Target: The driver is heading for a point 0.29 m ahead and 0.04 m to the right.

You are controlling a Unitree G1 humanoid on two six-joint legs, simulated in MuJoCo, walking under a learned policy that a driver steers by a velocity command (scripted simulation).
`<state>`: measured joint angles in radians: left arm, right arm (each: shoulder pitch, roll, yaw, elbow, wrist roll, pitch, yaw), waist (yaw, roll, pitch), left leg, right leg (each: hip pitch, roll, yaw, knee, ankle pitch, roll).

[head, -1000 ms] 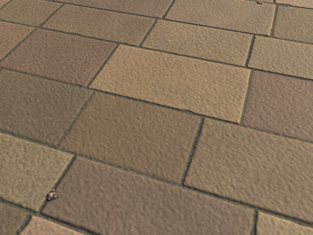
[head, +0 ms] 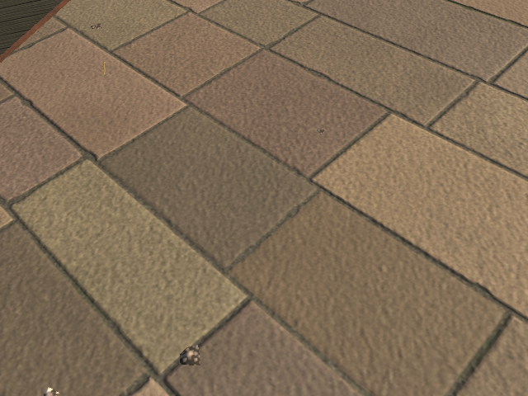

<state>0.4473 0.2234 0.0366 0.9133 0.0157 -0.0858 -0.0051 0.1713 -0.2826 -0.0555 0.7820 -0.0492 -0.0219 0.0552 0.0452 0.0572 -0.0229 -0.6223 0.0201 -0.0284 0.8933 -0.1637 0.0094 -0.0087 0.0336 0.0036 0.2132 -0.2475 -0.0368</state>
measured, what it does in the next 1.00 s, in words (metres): walks ahead: left foot, then right foot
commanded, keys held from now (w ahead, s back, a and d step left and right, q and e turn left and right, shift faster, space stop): w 0.10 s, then no key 0.90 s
